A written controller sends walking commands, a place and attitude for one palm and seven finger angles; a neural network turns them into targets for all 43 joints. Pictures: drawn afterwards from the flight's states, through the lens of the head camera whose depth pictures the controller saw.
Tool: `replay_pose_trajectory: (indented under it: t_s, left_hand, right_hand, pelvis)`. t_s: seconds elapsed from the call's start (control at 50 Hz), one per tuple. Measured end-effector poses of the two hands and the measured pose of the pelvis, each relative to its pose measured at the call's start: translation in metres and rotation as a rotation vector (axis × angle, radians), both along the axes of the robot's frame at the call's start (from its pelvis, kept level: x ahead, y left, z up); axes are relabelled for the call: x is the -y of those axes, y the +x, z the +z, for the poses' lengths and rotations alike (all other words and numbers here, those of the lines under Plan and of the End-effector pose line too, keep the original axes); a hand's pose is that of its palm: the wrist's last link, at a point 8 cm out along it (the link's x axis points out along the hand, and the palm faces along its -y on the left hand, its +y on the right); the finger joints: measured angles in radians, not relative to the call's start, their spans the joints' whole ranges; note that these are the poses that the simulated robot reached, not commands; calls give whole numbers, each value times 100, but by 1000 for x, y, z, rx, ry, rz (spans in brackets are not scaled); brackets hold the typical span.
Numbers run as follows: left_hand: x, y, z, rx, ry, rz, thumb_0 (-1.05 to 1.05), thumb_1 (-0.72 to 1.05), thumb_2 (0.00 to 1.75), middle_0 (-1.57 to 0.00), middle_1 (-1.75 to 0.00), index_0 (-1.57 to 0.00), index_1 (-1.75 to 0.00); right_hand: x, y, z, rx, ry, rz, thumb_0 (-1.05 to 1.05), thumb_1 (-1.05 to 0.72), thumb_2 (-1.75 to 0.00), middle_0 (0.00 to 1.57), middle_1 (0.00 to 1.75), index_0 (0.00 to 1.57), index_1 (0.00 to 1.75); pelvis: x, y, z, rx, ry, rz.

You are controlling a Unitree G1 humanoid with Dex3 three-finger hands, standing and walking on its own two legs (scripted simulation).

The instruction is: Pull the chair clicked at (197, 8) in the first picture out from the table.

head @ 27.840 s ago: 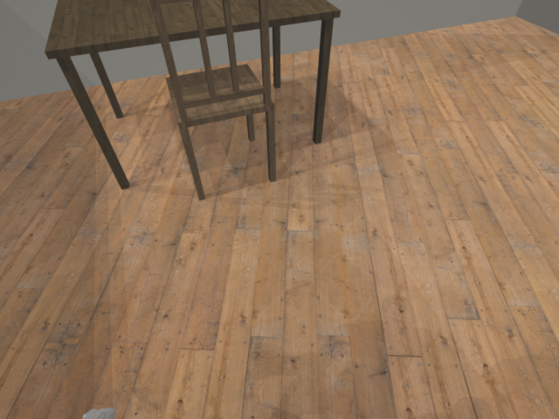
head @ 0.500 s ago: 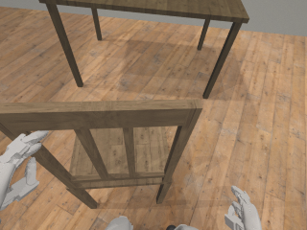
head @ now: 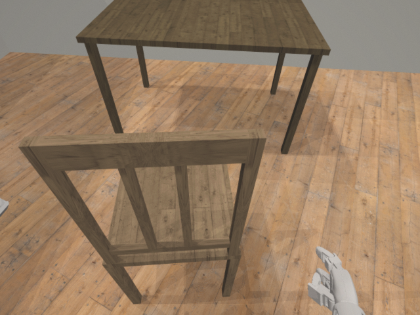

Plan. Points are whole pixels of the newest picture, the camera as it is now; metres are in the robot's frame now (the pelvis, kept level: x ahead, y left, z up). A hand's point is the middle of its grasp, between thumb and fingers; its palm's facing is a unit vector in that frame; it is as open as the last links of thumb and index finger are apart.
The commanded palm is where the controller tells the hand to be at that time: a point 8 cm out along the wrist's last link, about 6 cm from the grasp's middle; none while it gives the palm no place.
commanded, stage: step back with the hand held close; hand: left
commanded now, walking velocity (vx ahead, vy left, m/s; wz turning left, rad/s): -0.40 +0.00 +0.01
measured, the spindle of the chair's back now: (141, 213) +0.34 +0.18 -0.04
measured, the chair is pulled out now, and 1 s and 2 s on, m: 0.70 0.70 0.70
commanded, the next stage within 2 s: stop stepping back and stand still in 0.20 s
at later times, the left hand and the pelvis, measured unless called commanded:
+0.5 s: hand out of the picture +0.06 +0.22 +0.17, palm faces +0.40 -0.76 -0.50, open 7.4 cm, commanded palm +0.01 +0.25 +0.19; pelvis -0.14 -0.05 +0.02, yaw -1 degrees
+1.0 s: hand out of the picture -0.01 +0.23 +0.17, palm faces +0.50 -0.76 -0.41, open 7.4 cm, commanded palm -0.07 +0.27 +0.19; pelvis -0.20 -0.04 +0.01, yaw +2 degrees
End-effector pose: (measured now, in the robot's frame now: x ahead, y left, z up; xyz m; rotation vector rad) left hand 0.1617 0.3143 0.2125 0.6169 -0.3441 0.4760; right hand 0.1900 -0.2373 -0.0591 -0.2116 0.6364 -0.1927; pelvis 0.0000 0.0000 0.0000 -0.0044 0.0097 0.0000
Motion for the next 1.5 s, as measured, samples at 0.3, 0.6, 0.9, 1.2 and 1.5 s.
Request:
replay_pose_trajectory:
  t_s: [0.3,0.6,0.9,1.2,1.5]
  left_hand:
    - [66,-88,7,-72,49,-157,1,88,89,-22,-30,-21,-30]
    - [65,-167,-20,-127,-92,-56,1,88,89,-22,-30,-21,-30]
    - [48,-224,-18,-52,-118,54,1,89,90,-21,-30,-21,-30]
    - [43,-182,-130,-497,-302,56,0,90,90,-20,-30,-20,-30]
    - [124,-303,-340,-1434,-795,177,-7,101,89,-21,-30,-21,-30]
  right_hand:
    - [15,-111,-21,-69,34,83,1,-90,-90,21,30,21,30]
    - [77,-237,-10,-148,-49,-97,2,-91,-90,20,30,20,30]
    - [26,-246,-19,-82,51,36,1,-90,-90,20,30,21,30]
    - [35,-250,-51,-253,56,80,1,-90,-90,20,30,20,30]
    - [23,-359,-64,-705,67,-15,1,-92,-90,20,30,20,30]
  pelvis:
    - [37,-100,2,-16,-67,-24]
    - [41,-162,11,11,24,24]
    - [39,-199,7,50,4,25]
    - [34,-186,0,4,2,68]
    - [38,-177,11,37,-2,60]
